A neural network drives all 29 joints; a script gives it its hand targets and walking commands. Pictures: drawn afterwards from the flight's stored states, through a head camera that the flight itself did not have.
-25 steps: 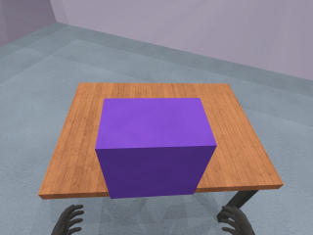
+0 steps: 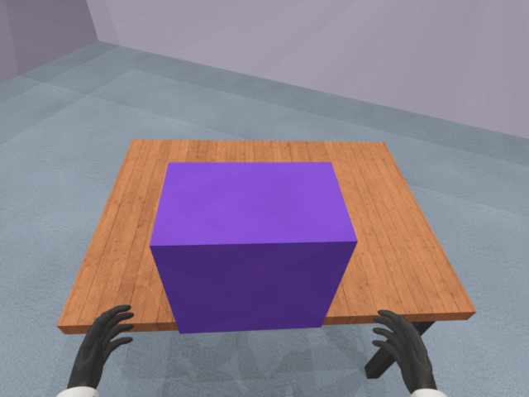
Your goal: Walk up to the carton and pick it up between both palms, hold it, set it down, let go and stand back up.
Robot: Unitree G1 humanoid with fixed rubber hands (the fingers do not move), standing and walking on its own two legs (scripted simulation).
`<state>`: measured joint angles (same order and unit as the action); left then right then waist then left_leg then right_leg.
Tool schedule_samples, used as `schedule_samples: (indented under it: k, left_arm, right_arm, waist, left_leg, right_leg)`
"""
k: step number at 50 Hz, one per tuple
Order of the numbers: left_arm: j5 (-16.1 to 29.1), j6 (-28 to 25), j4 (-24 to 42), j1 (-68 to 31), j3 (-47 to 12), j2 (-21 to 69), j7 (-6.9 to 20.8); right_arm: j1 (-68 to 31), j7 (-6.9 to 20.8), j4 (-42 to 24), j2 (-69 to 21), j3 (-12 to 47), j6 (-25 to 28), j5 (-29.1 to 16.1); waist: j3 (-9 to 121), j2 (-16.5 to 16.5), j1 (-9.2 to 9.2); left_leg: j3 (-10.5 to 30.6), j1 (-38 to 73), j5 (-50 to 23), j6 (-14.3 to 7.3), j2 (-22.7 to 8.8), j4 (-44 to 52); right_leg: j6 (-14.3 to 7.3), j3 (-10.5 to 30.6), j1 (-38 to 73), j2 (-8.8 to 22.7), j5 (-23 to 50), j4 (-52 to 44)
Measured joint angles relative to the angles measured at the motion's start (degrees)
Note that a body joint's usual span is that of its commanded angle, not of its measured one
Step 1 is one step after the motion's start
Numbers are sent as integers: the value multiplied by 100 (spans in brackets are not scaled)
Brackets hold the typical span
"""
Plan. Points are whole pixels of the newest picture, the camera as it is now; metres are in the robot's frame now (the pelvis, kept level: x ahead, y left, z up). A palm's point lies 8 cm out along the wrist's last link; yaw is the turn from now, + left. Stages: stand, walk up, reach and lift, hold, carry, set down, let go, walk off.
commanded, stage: reach and lift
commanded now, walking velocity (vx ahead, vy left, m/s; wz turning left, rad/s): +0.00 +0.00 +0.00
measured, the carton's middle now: (251, 252) +0.40 +0.03 -0.03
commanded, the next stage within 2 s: none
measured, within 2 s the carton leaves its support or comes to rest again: neither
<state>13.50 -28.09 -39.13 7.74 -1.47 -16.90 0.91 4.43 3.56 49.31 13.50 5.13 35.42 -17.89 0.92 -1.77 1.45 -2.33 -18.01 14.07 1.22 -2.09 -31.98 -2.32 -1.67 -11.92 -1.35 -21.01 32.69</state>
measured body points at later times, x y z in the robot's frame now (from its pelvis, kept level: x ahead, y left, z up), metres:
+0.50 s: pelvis +0.01 +0.01 +0.01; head +0.00 +0.01 +0.46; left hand +0.27 +0.26 +0.02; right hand +0.28 -0.23 +0.02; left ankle +0.03 +0.13 -0.73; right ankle -0.04 -0.09 -0.73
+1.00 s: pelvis +0.00 +0.01 +0.02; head +0.01 +0.01 +0.47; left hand +0.33 +0.26 +0.10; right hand +0.34 -0.23 +0.10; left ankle +0.03 +0.13 -0.73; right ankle -0.04 -0.09 -0.73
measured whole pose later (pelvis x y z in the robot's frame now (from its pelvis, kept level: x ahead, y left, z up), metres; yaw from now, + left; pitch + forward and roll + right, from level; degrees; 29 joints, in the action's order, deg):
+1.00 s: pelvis +0.00 +0.01 +0.02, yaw -2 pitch +1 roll +0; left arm 14.9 14.8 -13.7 -11.6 6.3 -20.0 0.3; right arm -13.1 -1.0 21.3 22.1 0.9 -4.7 -23.2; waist 1.5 -1.0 1.6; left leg -3.4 -11.4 6.9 0.6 -1.6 -17.3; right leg -1.6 0.6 -6.1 -1.6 -12.8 17.8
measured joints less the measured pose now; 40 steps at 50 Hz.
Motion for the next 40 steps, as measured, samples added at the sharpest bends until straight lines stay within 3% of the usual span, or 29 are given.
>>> schedule_samples:
  k: [6,18,40]
  left_arm:
    - [87,85,-46,-232,26,-30,51]
    - [253,826,524,-452,48,-136,11]
    - [-60,3343,2149,-1224,570,-8,-93]
  right_arm:
    - [-246,-92,8,55,121,-76,-146]
    - [-486,-166,-541,354,108,-781,-401]
    - [-1024,-324,-2197,656,-252,-3050,-506]
  waist:
    - [-2,44,8]
    - [93,54,44]
    - [106,25,101]
  left_leg:
    - [1,-18,-5,-9,16,5]
    - [-28,215,-188,-42,35,446]
    - [-87,833,-557,-50,52,1307]
  right_leg:
    - [8,19,-28,7,2,10]
    - [52,80,212,4,249,-500]
    - [64,187,800,-9,683,-1393]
